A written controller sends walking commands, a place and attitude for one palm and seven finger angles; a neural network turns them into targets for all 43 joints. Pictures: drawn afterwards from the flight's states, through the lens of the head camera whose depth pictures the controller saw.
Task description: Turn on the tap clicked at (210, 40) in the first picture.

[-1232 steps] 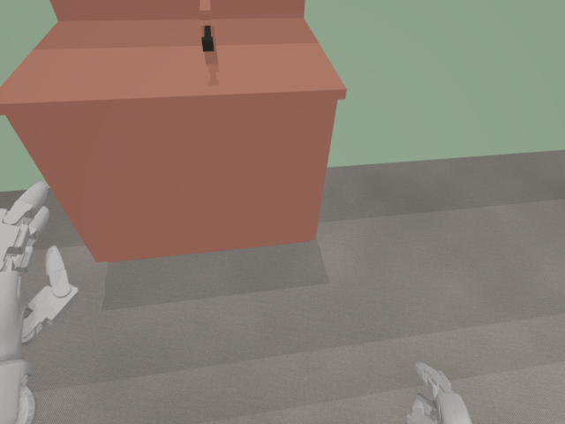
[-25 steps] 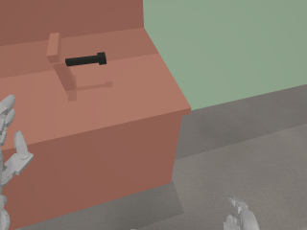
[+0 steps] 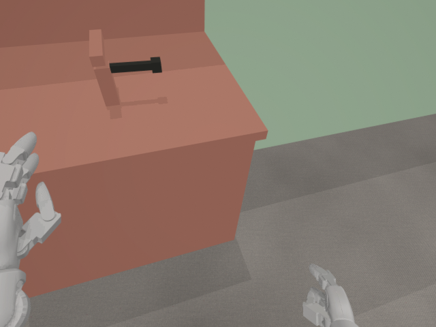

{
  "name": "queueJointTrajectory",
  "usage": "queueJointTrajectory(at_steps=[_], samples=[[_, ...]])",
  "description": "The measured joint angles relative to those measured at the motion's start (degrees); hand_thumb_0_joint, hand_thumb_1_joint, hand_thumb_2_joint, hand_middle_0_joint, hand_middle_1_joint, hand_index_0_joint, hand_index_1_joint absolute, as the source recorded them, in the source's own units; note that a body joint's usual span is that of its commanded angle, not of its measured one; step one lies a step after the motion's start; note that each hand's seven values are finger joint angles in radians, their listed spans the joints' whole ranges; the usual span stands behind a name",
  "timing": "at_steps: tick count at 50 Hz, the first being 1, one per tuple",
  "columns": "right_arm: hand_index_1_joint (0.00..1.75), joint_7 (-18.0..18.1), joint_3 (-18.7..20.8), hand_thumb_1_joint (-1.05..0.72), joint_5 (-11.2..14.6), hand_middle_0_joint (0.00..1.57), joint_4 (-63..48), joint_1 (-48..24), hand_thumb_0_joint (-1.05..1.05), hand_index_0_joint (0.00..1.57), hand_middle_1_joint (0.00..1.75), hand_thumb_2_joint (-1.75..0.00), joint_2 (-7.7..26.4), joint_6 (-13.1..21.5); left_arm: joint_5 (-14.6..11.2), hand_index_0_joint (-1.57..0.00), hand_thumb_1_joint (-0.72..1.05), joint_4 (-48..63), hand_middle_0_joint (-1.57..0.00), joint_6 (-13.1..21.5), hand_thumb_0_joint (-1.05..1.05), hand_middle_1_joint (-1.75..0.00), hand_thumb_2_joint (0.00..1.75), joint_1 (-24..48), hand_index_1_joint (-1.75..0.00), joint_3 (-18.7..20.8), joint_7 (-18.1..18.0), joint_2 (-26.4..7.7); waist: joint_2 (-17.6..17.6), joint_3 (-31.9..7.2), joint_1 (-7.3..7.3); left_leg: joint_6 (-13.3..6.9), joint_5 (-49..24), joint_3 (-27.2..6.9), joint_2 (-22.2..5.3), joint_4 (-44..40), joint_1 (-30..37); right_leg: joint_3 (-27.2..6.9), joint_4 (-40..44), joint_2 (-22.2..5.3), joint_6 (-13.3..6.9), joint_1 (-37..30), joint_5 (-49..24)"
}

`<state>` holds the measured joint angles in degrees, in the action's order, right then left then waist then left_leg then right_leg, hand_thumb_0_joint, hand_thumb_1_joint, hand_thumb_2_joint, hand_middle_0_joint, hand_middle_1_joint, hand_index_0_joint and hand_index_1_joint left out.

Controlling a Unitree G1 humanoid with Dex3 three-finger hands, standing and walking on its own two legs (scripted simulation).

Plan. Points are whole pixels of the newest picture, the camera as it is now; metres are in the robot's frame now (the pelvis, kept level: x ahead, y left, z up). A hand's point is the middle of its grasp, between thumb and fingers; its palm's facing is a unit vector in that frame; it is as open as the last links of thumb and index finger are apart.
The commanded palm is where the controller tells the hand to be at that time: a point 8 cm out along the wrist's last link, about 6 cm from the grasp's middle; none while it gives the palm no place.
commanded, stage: stop stepping back and stand still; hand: left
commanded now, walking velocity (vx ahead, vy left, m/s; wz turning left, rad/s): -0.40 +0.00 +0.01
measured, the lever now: (156, 64) +0.67 +0.24 +0.13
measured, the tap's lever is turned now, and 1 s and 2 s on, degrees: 86 86 86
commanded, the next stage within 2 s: stand and check the lever's angle in 0.80 s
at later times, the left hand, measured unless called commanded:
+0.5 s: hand (18, 296) +0.12 +0.24 +0.16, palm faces +0.40 -0.84 -0.36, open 7.4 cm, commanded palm +0.07 +0.28 +0.17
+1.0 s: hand (0, 293) +0.12 +0.27 +0.15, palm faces +0.45 -0.82 -0.36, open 7.4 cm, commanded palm +0.06 +0.29 +0.17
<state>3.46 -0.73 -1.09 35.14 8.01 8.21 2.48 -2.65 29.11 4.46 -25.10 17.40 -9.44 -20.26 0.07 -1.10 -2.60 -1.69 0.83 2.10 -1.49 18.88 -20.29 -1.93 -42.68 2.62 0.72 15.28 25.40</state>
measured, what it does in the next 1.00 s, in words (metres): steps on the spot: right foot, then left foot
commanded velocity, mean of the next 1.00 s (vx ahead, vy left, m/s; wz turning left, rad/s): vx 0.11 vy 0.01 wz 0.00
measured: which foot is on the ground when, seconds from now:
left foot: down 0.00-0.06, up 0.08-0.24, down 0.26-1.00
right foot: up 0.00-0.04, down 0.06-1.00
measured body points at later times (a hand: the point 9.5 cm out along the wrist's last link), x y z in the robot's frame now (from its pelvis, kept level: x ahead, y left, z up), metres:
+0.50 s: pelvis -0.10 +0.00 +0.00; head -0.13 +0.00 +0.45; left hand +0.09 +0.28 +0.18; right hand +0.03 -0.26 -0.09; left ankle -0.05 +0.09 -0.74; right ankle -0.12 -0.10 -0.73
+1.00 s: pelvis -0.10 +0.01 -0.01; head -0.10 +0.01 +0.44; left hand +0.09 +0.31 +0.17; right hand +0.07 -0.22 -0.10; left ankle -0.08 +0.13 -0.74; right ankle -0.12 -0.09 -0.74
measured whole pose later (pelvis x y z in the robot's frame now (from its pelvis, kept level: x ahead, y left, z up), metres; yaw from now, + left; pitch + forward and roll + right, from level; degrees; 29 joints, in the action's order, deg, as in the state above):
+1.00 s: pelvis -0.10 +0.01 -0.01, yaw +0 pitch -1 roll -1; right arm 4.2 0.0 0.3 35.9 12.4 11.4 4.2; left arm -2.6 25.2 5.9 -24.8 19.2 -9.7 -19.5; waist -1.0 0.2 -0.5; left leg -0.2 15.5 2.2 -1.8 32.0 -15.4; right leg 2.6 -29.8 1.3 -1.4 10.7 18.1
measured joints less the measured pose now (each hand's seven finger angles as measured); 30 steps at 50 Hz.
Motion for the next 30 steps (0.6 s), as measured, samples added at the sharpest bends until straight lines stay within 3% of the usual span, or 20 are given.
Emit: queueJointTrajectory(at_steps=[4, 5, 7, 9, 13, 15, 19, 22, 25, 27, 30], samples=[[0.3, -0.32, -0.76, -0.9, -0.22, 0.21, -0.28, -1.12, 0.01, 0.21, 0.3, -0.9, -0.58, -0.72, -0.45, -0.21, 0.89, 0.93, -0.2, 0.23, 0.02, -0.3, 0.9, -0.04, -0.3, 0.5, 0.99, -1.73, 0.98, -0.55, 0.24, 1.75, -0.08, 1.27, 0.12, 3.17, -5.29, 0.06, 17.14, -1.12, -2.38, -5.63, -5.92], [0.3, -0.32, -0.66, -0.9, -0.21, 0.21, 0.29, -1.46, 0.01, 0.21, 0.3, -0.89, 0.01, -1.08, -0.5, -0.21, 0.89, 0.91, -0.2, 0.77, 0.02, -0.3, 0.9, -0.33, -0.3, 0.05, 1.3, -1.3, -0.43, -0.17, 0.22, 2.58, 4.49, 0.4, -0.54, 6.96, -6.67, 0.06, 17.2, -0.09, -2.47, -5.21, -6.32], [0.3, -0.27, -0.06, -0.9, 0.58, 0.21, 1.08, -0.36, 0.01, 0.21, 0.3, -0.89, 0.69, -1.56, -0.39, -0.21, 0.89, 1.2, -0.21, 1.33, 0.02, -0.3, 0.9, -1.9, -0.3, -1.09, 1.66, -1.18, -1.01, -0.69, 0.32, 3.3, 13.05, -1.22, 0.82, 16.88, -8.62, -0.45, 17.19, 0.19, -2.17, -4.43, -7.68], [0.3, 0.0, 0.16, -0.9, 1.26, 0.21, 0.93, 1.68, 0.01, 0.21, 0.3, -0.89, 1.24, -1.84, -0.15, -0.21, 0.88, 1.02, -0.21, 1.51, 0.02, -0.3, 0.9, -3.73, -0.3, -1.07, 2.03, -1.71, 0.03, -1.63, 0.75, 3.07, 15.56, -0.86, 2.39, 23.02, -8.16, -1.23, 16.99, -0.55, -1.83, -3.83, -8.51], [0.3, 0.78, 1.09, -0.9, 1.96, 0.21, 0.06, 5.65, 0.01, 0.2, 0.3, -0.89, 3.9, -1.68, -0.34, -0.22, 0.88, -3.18, -0.21, 1.05, 0.02, -0.3, 0.9, -3.16, -0.31, -0.41, 1.77, -1.86, -0.18, -3.16, 2.65, 1.71, 12.07, -0.45, 2.45, 16.75, 0.07, -0.54, 14.98, -0.82, -1.38, -3.01, -8.07], [0.3, 1.09, 2.28, -0.9, 2.33, 0.21, 0.63, 6.71, 0.01, 0.2, 0.3, -0.9, 5.52, -1.42, -0.62, -0.22, 0.88, -5.23, -0.21, 0.62, 0.02, -0.3, 0.9, -1.53, -0.31, -0.44, 1.41, -1.17, -1.22, -3.38, 3.78, -0.27, 16.01, -1.85, 2.47, 11.68, 3.16, 0.83, 13.64, -0.57, -1.0, -2.55, -7.49], [0.3, 1.25, 2.6, -0.9, 2.08, 0.2, 1.3, 6.83, 0.01, 0.2, 0.3, -0.9, 6.09, -1.13, -0.54, -0.21, 0.88, -5.06, -0.21, 0.24, 0.02, -0.3, 0.9, -1.97, -0.31, 0.91, 0.34, -0.33, 1.05, -1.69, 4.25, -1.2, 12.02, -0.53, 3.8, 10.07, 4.61, -0.02, 12.03, -2.07, -0.36, -2.68, -7.46], [0.3, 1.57, 2.43, -0.9, 1.39, 0.2, 1.24, 7.52, 0.01, 0.2, 0.3, -0.9, 5.27, 0.4, 0.21, -0.21, 0.89, -3.98, -0.21, 0.74, 0.02, -0.3, 0.9, -2.95, -0.3, 1.12, -0.39, -0.12, 0.97, -1.88, 4.51, -1.29, 10.14, -0.38, 3.88, 7.3, 5.65, 0.64, 5.95, -1.53, -0.65, -1.05, -3.08], [0.3, 1.43, 1.72, -0.9, 1.1, 0.2, 1.78, 8.2, 0.01, 0.2, 0.3, -0.9, 3.98, 1.05, 0.49, -0.21, 0.89, -4.17, -0.21, 1.04, 0.02, -0.3, 0.9, -2.98, -0.3, 0.86, -0.73, -0.14, -0.09, -2.69, 4.42, -0.8, 9.03, -1.13, 3.59, 4.86, 6.12, 3.1, 9.49, -0.57, -1.47, -2.95, -1.52], [0.3, 1.24, 1.07, -0.9, 0.83, 0.2, 1.77, 8.06, 0.01, 0.2, 0.3, -0.9, 3.09, 0.73, 0.71, -0.21, 0.89, -4.51, -0.21, 1.22, 0.02, -0.3, 0.9, -2.82, -0.3, 0.99, -0.64, -0.5, -0.21, -3.07, 3.95, -0.27, 10.78, -0.94, 3.85, 6.2, 4.69, 3.63, 15.73, -0.35, -2.96, -5.08, -3.64], [0.3, 0.47, 0.96, -0.9, 0.64, 0.2, 2.68, 6.79, 0.01, 0.2, 0.3, -0.9, 2.8, 0.0, 0.9, -0.21, 0.89, -5.4, -0.21, 1.43, 0.02, -0.3, 0.9, -1.36, -0.3, 0.05, 0.1, 0.45, -2.01, -2.12, 2.73, 0.82, 16.63, -1.58, 2.87, 16.89, 0.02, 4.26, 16.63, 0.5, -4.69, -4.36, -12.05]])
